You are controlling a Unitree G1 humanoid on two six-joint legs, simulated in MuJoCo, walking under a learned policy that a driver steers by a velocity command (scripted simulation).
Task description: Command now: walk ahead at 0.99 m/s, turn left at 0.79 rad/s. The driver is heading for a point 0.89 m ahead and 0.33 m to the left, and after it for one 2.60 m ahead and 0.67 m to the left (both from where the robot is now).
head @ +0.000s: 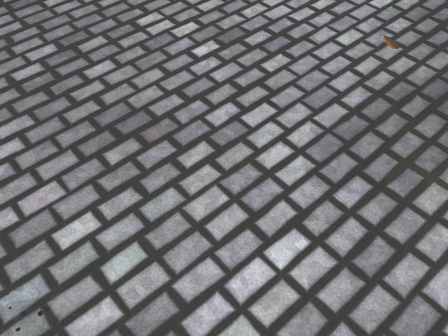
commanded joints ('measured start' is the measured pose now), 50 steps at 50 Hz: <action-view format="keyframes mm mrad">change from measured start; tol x64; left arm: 1 -378 184 49 -169 9 7 -13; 50 -67 147 11 -223 4 1 -36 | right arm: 1 583 -215 -104 139 37 22 -42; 50 168 -158 -62 -68 -36 -36 -80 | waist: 1 -357 129 -112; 50 26 -175 -63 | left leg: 1 740 8 -199 -152 -101 127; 4 765 284 -1006 -490 -579 284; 17 395 46 -597 -416 101 29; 24 -233 6 -318 776 -359 -62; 42 212 -65 18 68 -164 25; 46 1115 348 -913 -239 -232 303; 50 532 283 -633 -453 -145 146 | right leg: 1 -638 -13 87 1096 236 -10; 18 -581 -76 346 34 342 33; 24 -36 -491 1132 -263 -677 -124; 43 -253 -347 57 281 1463 -3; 45 -770 -142 77 948 -1 -7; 50 -957 -210 362 970 -8 -23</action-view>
